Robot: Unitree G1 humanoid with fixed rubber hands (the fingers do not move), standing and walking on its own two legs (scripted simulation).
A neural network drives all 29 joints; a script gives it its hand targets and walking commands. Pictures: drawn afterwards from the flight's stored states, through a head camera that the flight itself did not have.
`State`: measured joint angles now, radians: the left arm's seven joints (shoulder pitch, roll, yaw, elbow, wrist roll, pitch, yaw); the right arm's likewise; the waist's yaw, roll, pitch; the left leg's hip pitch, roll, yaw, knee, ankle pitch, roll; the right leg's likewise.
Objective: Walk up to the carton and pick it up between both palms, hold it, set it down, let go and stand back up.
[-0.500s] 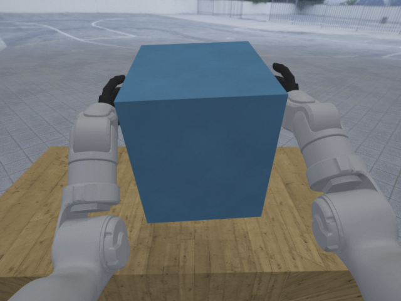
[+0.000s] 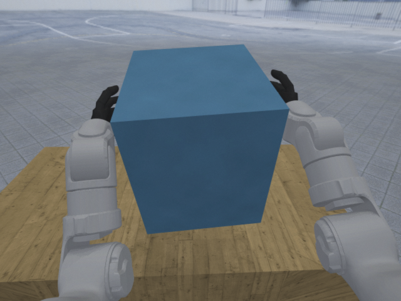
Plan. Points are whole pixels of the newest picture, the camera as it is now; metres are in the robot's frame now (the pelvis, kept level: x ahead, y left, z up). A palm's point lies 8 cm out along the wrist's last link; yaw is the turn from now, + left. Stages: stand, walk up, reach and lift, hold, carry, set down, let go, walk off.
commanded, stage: hold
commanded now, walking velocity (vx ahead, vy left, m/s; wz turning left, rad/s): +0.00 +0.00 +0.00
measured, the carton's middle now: (196, 136) +0.40 +0.00 +0.23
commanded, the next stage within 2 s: none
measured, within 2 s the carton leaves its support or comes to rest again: neither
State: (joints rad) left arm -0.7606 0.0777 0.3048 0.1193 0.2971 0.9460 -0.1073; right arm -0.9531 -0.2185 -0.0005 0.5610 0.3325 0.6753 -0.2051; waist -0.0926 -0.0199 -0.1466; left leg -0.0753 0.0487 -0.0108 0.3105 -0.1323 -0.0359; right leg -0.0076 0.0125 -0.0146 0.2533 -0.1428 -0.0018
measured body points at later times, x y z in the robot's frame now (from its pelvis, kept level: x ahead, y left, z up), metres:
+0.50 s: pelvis -0.01 +0.00 +0.00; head -0.11 +0.02 +0.44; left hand +0.38 +0.17 +0.30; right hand +0.37 -0.17 +0.33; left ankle +0.03 +0.14 -0.75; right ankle +0.00 -0.12 -0.75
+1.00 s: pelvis +0.00 +0.00 +0.00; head -0.10 +0.02 +0.44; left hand +0.36 +0.17 +0.28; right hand +0.36 -0.17 +0.31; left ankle +0.03 +0.14 -0.75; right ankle +0.01 -0.12 -0.75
